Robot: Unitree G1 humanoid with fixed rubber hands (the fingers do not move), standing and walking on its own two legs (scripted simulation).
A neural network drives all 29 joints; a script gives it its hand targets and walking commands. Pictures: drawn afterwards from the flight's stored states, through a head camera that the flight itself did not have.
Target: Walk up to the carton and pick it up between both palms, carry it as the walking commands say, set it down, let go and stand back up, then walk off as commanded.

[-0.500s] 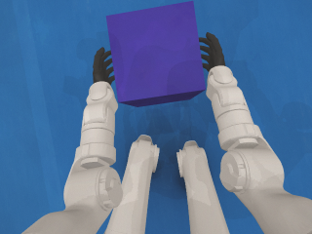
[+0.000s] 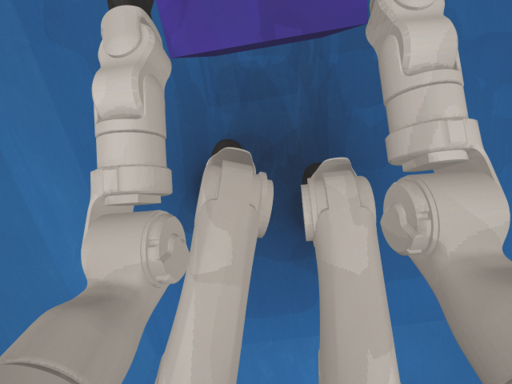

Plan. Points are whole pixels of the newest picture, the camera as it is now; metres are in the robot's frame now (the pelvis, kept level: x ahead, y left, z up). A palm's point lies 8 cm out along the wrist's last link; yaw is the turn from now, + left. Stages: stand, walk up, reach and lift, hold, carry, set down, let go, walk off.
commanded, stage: set down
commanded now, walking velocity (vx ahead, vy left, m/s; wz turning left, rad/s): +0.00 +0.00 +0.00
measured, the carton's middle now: out of the picture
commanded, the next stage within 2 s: none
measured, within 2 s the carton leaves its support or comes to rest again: rests again in 1.60 s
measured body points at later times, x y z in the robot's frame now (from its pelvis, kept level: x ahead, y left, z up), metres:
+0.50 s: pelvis +0.01 +0.00 -0.05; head +0.40 +0.00 +0.17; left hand +0.53 +0.19 -0.25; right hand +0.59 -0.09 -0.25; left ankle +0.15 +0.13 -0.43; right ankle +0.11 -0.11 -0.43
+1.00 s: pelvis +0.01 +0.00 -0.08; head +0.38 -0.01 +0.15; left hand +0.54 +0.19 -0.25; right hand +0.58 -0.09 -0.28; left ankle +0.15 +0.13 -0.43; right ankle +0.11 -0.11 -0.43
